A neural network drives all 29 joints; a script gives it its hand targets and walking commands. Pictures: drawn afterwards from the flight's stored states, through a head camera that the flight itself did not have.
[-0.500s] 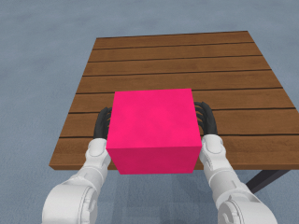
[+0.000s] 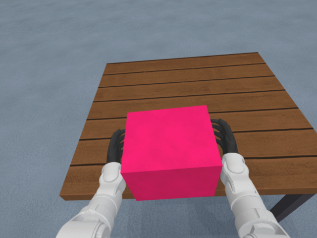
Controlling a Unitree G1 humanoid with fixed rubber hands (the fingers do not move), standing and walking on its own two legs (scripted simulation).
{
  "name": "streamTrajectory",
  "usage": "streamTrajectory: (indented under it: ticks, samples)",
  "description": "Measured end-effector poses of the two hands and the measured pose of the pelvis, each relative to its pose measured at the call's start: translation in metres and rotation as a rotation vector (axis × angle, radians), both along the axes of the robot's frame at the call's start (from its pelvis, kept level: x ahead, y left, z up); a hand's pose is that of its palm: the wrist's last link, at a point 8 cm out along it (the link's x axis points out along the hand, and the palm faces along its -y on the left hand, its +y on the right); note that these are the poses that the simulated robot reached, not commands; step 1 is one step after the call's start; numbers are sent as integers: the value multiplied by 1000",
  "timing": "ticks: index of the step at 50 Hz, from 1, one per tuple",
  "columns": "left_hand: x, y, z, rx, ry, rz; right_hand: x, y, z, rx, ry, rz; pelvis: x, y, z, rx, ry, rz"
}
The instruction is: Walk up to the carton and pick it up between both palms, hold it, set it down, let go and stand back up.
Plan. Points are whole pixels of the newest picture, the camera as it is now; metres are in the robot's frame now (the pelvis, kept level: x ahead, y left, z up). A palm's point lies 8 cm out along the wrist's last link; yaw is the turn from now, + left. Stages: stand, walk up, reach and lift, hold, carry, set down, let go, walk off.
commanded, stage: reach and lift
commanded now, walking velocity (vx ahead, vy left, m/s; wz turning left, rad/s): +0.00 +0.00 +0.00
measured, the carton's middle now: (170, 154) +0.36 -0.05 +0.02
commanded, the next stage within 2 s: none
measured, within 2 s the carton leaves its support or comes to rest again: neither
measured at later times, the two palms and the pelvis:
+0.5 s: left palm (111, 159) +0.38 +0.12 +0.01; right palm (219, 148) +0.36 -0.18 +0.02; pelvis +0.02 +0.00 +0.00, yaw +1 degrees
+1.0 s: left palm (107, 164) +0.34 +0.12 +0.05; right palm (226, 149) +0.33 -0.19 +0.06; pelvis -0.02 -0.01 +0.01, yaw +0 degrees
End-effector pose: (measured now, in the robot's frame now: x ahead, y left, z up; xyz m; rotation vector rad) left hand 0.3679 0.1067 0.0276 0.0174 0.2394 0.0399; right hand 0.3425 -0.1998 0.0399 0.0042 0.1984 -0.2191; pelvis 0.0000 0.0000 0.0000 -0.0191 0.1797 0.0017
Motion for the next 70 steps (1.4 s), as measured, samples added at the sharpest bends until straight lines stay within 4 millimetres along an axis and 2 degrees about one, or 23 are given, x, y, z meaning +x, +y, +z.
streamTrajectory:
  ticks: [8,15,29,42,53,61,66,70]
  samples:
    - [-2,10,-18,-17,16,37,10,9,-15,21,14,30,13,-2,2,-14,19,15]
    - [5,15,-16,-14,-11,39,16,14,-16,34,-8,29,20,-2,2,-24,54,30]
    - [8,15,-17,-17,-6,6,11,15,-12,29,0,-1,13,3,0,-35,80,26]
    - [-5,18,19,-5,-117,20,0,18,27,-36,-103,23,-6,1,1,-26,21,-1]
    - [-29,10,21,-1,-93,54,-14,9,20,-54,-78,59,-27,-12,6,5,-40,-10]
    - [-18,0,34,11,-116,34,-7,-1,21,-26,-101,44,-35,-22,4,26,-4,-23]
    - [-8,1,40,13,-131,45,6,1,27,-22,-114,53,-29,-26,3,27,18,-27]
    - [-6,8,38,13,-110,60,13,7,28,-13,-92,67,-20,-27,5,21,3,-18]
